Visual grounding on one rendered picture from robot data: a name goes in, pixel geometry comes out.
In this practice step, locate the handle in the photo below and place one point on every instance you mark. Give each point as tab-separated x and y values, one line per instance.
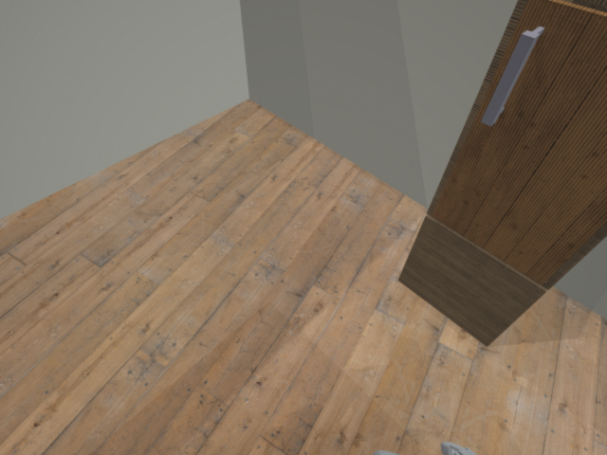
511	74

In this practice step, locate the cupboard door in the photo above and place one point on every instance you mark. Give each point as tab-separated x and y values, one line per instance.
532	188

